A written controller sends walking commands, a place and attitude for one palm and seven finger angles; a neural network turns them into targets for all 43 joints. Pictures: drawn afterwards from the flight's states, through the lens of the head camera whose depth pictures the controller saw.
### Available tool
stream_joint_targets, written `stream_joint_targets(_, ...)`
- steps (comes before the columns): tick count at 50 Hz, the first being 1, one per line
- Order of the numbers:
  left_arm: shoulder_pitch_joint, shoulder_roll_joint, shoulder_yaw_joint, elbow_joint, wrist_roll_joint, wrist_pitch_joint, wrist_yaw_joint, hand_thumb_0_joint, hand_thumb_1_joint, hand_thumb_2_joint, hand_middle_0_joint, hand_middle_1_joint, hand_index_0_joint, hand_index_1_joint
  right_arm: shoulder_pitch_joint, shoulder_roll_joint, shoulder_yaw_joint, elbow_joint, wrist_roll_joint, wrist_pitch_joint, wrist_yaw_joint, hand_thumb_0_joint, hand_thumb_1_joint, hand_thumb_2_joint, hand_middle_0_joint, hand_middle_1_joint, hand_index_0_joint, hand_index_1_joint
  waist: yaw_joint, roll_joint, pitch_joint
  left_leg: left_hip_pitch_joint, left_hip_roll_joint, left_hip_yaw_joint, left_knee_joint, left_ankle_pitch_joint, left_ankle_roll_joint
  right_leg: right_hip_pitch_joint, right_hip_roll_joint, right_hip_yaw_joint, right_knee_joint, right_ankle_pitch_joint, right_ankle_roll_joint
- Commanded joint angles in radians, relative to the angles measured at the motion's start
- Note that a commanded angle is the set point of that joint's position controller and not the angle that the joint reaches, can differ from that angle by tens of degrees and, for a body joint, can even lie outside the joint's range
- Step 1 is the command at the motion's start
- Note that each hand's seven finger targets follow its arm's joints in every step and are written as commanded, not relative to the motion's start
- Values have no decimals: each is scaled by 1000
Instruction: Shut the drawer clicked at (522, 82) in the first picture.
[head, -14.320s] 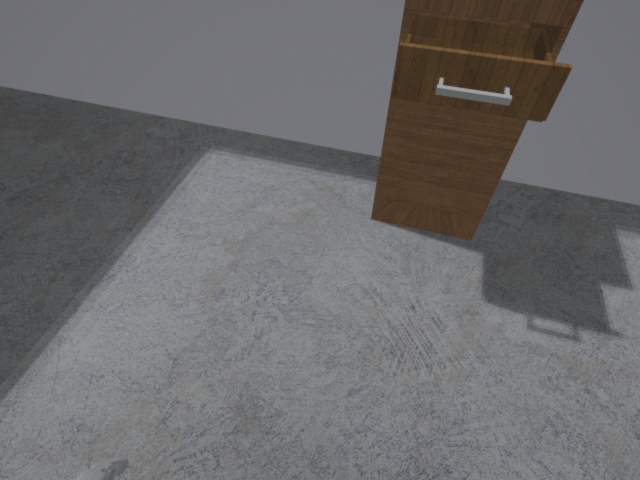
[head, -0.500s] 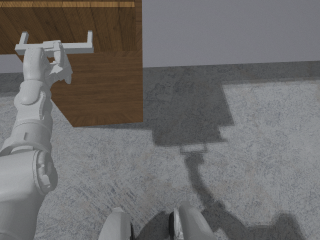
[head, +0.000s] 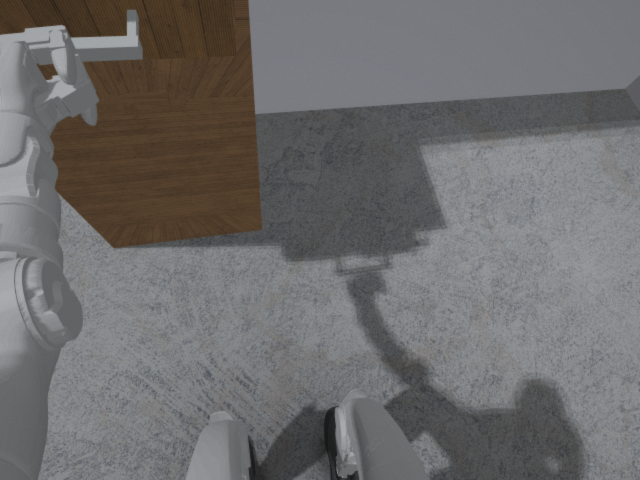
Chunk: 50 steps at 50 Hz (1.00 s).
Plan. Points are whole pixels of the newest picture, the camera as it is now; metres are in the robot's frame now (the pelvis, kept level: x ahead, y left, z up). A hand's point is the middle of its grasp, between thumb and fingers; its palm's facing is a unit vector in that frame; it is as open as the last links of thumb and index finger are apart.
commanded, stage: push the drawer shut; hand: left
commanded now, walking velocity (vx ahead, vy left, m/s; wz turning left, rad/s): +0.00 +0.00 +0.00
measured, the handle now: (59, 36) +0.63 +0.23 +0.09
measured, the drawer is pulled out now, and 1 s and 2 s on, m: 0.06 0.00 0.00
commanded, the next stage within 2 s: pull the fist back off the drawer in 1.12 s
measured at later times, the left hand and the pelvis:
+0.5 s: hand (83, 55) +0.59 +0.20 +0.09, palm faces +0.04 -1.00 -0.04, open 3.4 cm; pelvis +0.00 +0.01 -0.01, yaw -1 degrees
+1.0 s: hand (79, 44) +0.61 +0.21 +0.09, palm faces +0.03 -1.00 -0.04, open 3.2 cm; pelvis +0.00 +0.01 -0.01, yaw -1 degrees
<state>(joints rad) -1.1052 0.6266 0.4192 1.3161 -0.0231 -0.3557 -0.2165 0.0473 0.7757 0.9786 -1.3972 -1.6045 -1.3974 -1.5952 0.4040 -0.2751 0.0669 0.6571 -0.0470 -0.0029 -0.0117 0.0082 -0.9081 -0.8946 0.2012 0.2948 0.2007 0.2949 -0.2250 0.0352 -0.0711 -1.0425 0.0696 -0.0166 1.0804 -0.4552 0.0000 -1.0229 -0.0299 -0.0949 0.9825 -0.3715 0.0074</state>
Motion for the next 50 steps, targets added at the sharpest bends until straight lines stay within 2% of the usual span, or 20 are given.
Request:
stream_joint_targets(1,-641,278,23,-250,-9,-70,15,0,900,900,-1400,-1600,-1400,-1600,215,-195,-65,-26,-5,0,-14,0,-900,-900,200,300,200,300,-74,186,-521,358,-34,-46,-120,246,31,192,68,56,-122,125,-16)
stream_joint_targets(2,-660,274,19,-269,-8,-73,15,0,900,900,-1400,-1600,-1400,-1600,218,-195,-66,-25,-7,1,-13,0,-900,-900,200,300,200,300,-76,210,-546,380,-33,-49,-118,257,29,184,68,55,-119,129,-17)
stream_joint_targets(5,-661,276,23,-235,-6,-66,18,0,900,900,-1400,-1600,-1400,-1600,226,-196,-63,-25,-9,4,-11,0,-900,-900,200,300,200,300,-85,201,-536,370,-32,-51,-114,258,31,178,72,53,-121,127,-17)
stream_joint_targets(7,-679,307,31,-229,1,-59,20,0,900,900,-1400,-1600,-1400,-1600,233,-201,-61,-22,-8,8,-12,0,-900,-900,200,300,200,300,-97,178,-527,349,-29,-52,-111,250,33,176,72,52,-121,123,-14)
stream_joint_targets(9,-694,291,15,-222,9,-55,20,0,900,900,-1400,-1600,-1400,-1600,238,-200,-60,-22,-11,10,-11,0,-900,-900,200,300,200,300,-99,237,-528,379,-29,-55,-110,264,30,139,73,48,-117,123,-20)
stream_joint_targets(11,-727,314,23,-235,11,-52,23,0,900,900,-1400,-1600,-1400,-1600,247,-204,-59,-18,-14,11,-11,0,-900,-900,200,300,200,300,-105,225,-554,377,-25,-63,-104,270,30,144,72,46,-112,126,-17)
stream_joint_targets(13,-729,337,36,-209,17,-43,27,0,900,900,-1400,-1600,-1400,-1600,249,-206,-55,-18,-15,12,-10,0,-900,-900,200,300,200,300,-109,228,-537,356,-25,-59,-100,254,30,137,73,47,-115,114,-16)
stream_joint_targets(17,-764,329,13,-211,21,-37,26,0,900,900,-1400,-1600,-1400,-1600,256,-210,-51,-17,-17,12,-11,0,-900,-900,200,300,200,300,-126,246,-537,372,-21,-69,-102,256,30,109,72,41,-114,109,-17)
stream_joint_targets(19,-783,345,21,-218,32,-38,29,0,900,900,-1400,-1600,-1400,-1600,264,-212,-52,-19,-21,12,-11,0,-900,-900,200,300,200,300,-125,286,-569,401,-20,-76,-96,274,27,84,74,36,-103,111,-21)
stream_joint_targets(22,-792,350,11,-187,33,-23,30,0,900,900,-1400,-1600,-1400,-1600,270,-216,-44,-9,-20,11,-12,0,-900,-900,200,300,200,300,-140,249,-525,357,-15,-76,-97,246,31,88,72,36,-111,99,-15)
stream_joint_targets(23,-800,356,15,-190,32,-20,30,0,900,900,-1400,-1600,-1400,-1600,271,-217,-44,-12,-19,9,-13,0,-900,-900,200,300,200,300,-142,254,-539,349,-17,-71,-92,242,34,93,73,41,-114,98,-14)
stream_joint_targets(24,-815,357,9,-203,36,-23,27,0,900,900,-1400,-1600,-1400,-1600,274,-217,-42,-11,-22,7,-12,0,-900,-900,200,300,200,300,-140,294,-560,372,-16,-76,-91,259,31,82,73,38,-105,106,-19)
stream_joint_targets(30,-832,356,-8,-173,45,-3,30,0,900,900,-1400,-1600,-1400,-1600,286,-222,-35,-1,-21,4,-15,0,-900,-900,200,300,200,300,-162,286,-546,369,-9,-86,-86,260,31,46,73,30,-102,100,-16)
stream_joint_targets(33,-853,349,-22,-180,48,6,33,0,900,900,-1400,-1600,-1400,-1600,289,-223,-33,4,-22,0,-16,0,-900,-900,200,300,200,300,-170,309,-542,367,-6,-86,-88,245,31,33,72,29,-103,92,-14)
stream_joint_targets(36,-860,379,-10,-169,52,12,33,0,900,900,-1400,-1600,-1400,-1600,294,-226,-28,6,-22,-4,-20,0,-900,-900,200,300,200,300,-175,308,-549,347,-4,-82,-79,245,36,40,73,31,-100,94,-11)
stream_joint_targets(38,-845,369,-20,-140,56,26,29,0,900,900,-1400,-1600,-1400,-1600,294,-224,-25,7,-21,-6,-21,0,-900,-900,200,300,200,300,-181,283,-527,309,-4,-77,-76,226,40,51,73,32,-103,87,-10)
stream_joint_targets(41,-865,396,-8,-159,54,27,24,0,900,900,-1400,-1600,-1400,-1600,302,-226,-24,7,-19,-7,-24,0,-900,-900,200,300,200,300,-179,306,-545,316,-3,-74,-70,244,40,50,75,33,-97,98,-10)
stream_joint_targets(43,-862,360,-27,-155,49,35,23,0,900,900,-1400,-1600,-1400,-1600,301,-223,-25,9,-18,-11,-22,0,-900,-900,200,300,200,300,-185,305,-532,316,-2,-75,-72,224,39,40,76,31,-102,87,-10)
stream_joint_targets(47,-878,389,-10,-182,42,34,21,0,900,900,-1400,-1600,-1400,-1600,305,-227,-24,11,-19,-15,-24,0,-900,-900,200,300,200,300,-184,317,-560,329,-1,-79,-69,246,39,48,75,28,-97,101,-10)
stream_joint_targets(50,-873,359,-25,-174,37,39,18,0,900,900,-1400,-1600,-1400,-1600,304,-227,-23,13,-17,-22,-22,0,-900,-900,200,300,200,300,-187,325,-545,349,0,-85,-75,237,35,20,77,22,-97,92,-11)
